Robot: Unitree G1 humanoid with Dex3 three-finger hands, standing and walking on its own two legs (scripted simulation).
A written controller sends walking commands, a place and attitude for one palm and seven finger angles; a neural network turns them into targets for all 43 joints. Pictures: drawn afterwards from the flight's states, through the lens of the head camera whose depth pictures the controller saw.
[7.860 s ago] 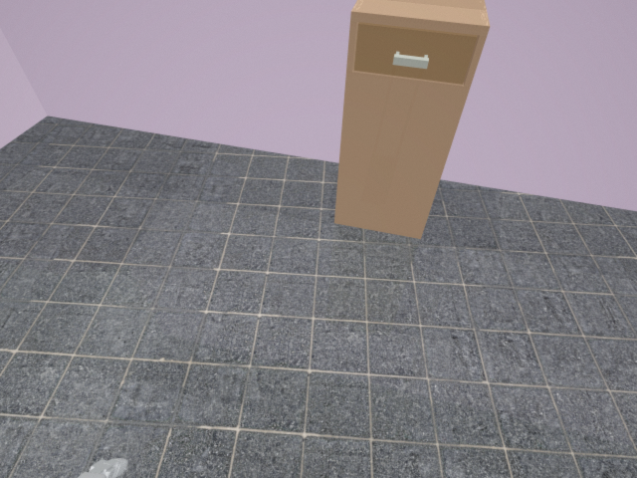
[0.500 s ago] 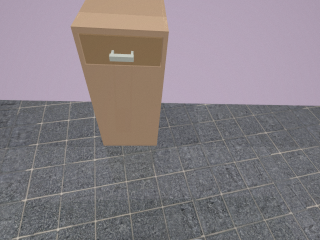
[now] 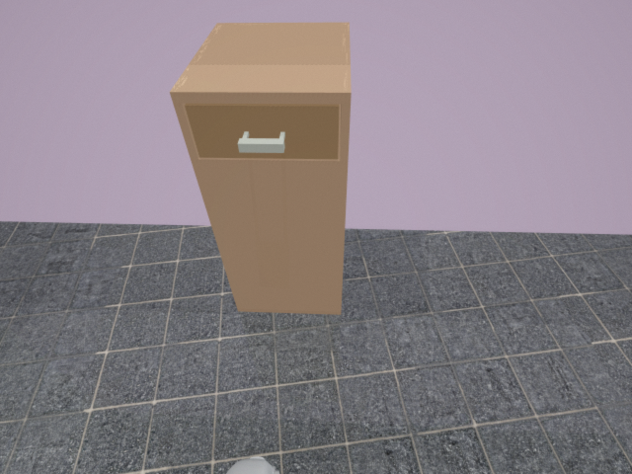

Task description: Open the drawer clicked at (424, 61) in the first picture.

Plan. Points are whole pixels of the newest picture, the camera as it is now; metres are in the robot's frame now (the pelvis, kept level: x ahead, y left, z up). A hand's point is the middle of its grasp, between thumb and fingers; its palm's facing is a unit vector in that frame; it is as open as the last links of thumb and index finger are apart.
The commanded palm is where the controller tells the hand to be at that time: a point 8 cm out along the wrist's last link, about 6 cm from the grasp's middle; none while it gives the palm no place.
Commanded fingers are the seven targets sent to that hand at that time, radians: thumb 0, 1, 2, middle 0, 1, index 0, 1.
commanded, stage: take the last steps up to it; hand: left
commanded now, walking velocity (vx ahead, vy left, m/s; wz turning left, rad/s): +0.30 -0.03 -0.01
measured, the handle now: (263, 140) +0.80 +0.17 +0.00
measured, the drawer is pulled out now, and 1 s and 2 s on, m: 0.00 0.00 0.00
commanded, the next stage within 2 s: come to a stop and stand still in 0.58 s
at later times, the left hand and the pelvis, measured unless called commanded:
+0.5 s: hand (186, 417) +0.24 +0.23 -0.17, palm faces +0.02 -0.98 -0.19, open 7.4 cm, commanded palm none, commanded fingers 0.00 0.90 0.90 -0.20 -0.30 -0.20 -0.30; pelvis +0.17 +0.04 +0.00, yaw -2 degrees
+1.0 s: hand (238, 355) +0.35 +0.17 -0.17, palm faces +0.01 -0.97 -0.26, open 7.3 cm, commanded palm none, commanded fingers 0.00 0.90 0.90 -0.20 -0.30 -0.20 -0.30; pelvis +0.28 -0.01 -0.01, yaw -3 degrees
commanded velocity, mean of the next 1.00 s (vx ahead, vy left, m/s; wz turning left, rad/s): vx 0.06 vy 0.01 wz -0.03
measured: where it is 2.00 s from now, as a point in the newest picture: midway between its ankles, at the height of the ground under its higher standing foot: outside the picture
